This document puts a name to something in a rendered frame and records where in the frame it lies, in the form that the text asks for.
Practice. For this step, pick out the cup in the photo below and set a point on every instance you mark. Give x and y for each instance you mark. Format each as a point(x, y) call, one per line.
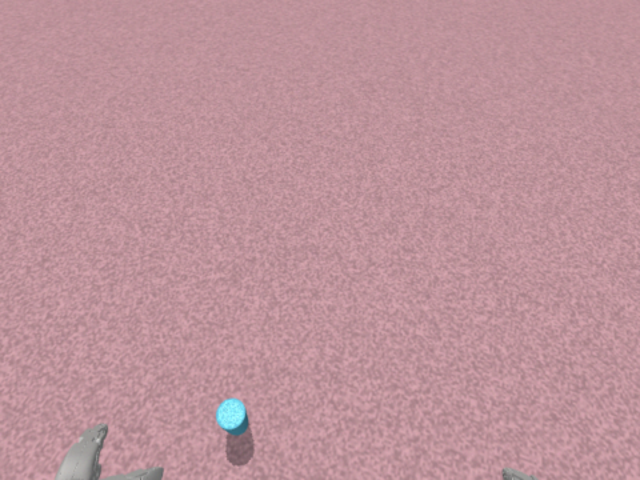
point(231, 416)

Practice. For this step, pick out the left robot hand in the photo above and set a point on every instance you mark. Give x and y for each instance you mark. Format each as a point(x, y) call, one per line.
point(81, 461)

